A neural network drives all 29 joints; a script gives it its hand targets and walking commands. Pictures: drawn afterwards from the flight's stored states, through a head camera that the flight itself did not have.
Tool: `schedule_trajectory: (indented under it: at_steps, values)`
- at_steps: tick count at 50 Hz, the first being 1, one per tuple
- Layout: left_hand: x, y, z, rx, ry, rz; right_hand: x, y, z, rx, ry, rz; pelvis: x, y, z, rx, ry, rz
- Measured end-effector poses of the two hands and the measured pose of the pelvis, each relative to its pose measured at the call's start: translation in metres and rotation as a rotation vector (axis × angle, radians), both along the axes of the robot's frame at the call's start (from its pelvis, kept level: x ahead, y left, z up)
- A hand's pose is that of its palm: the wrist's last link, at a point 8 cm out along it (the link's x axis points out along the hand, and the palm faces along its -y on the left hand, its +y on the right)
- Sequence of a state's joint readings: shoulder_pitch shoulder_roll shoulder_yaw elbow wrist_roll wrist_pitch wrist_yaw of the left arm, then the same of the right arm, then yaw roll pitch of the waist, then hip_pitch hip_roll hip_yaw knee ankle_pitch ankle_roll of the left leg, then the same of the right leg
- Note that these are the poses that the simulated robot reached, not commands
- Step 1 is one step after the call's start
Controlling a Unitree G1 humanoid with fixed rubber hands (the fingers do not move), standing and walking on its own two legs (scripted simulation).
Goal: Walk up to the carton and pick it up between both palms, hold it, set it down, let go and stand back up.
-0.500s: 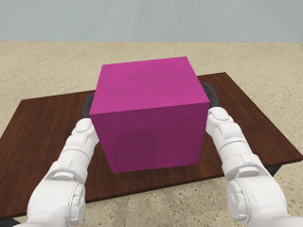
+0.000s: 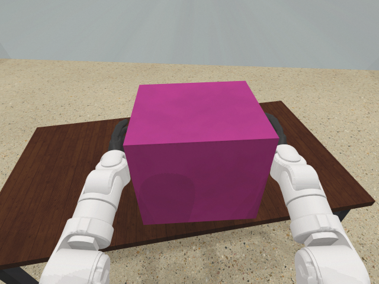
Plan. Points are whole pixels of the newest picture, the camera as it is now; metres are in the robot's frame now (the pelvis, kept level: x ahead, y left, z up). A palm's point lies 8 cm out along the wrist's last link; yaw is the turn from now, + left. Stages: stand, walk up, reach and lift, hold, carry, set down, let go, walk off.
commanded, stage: reach and lift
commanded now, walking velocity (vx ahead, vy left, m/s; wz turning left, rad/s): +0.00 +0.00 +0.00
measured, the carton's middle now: (196, 150) +0.40 -0.01 +0.12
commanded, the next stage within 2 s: hold in 0.70 s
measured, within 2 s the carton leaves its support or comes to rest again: neither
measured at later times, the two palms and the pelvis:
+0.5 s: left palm (124, 139) +0.40 +0.15 +0.16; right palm (277, 129) +0.41 -0.19 +0.16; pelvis +0.01 -0.03 +0.01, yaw +1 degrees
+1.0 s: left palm (107, 141) +0.37 +0.18 +0.18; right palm (271, 135) +0.38 -0.17 +0.17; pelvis +0.01 -0.01 +0.01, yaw +1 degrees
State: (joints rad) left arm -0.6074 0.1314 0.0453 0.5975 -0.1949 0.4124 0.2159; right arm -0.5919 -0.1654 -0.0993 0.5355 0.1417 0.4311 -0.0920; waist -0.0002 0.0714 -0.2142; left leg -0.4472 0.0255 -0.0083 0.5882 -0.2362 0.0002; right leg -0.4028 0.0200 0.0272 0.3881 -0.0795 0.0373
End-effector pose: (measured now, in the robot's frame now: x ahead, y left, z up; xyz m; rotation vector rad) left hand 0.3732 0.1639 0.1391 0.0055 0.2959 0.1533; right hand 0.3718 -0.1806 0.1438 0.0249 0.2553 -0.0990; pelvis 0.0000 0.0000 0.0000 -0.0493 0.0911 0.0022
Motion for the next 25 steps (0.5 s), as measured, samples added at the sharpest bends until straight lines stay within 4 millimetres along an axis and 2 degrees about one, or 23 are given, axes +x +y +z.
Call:
schedule_trajectory:
  at_steps: [8, 15, 19, 25]
  values:
    - [0.000, -0.002, 0.020, -0.056, 0.021, 0.048, 0.011, -0.001, 0.026, -0.017, 0.018, 0.028, -0.014, -0.015, 0.002, 0.020, -0.018, 0.003]
    - [0.010, -0.012, 0.034, -0.074, -0.035, 0.056, 0.022, -0.011, 0.044, -0.017, -0.038, 0.029, -0.011, -0.025, 0.003, 0.034, -0.014, 0.006]
    - [0.018, -0.014, 0.032, -0.071, -0.014, 0.056, 0.030, -0.014, 0.038, -0.011, -0.018, 0.031, -0.006, -0.028, 0.005, 0.038, -0.007, 0.006]
    - [0.028, -0.010, 0.018, -0.066, 0.021, 0.058, 0.040, -0.010, 0.020, 0.000, 0.017, 0.027, 0.006, -0.028, 0.006, 0.038, 0.015, 0.005]
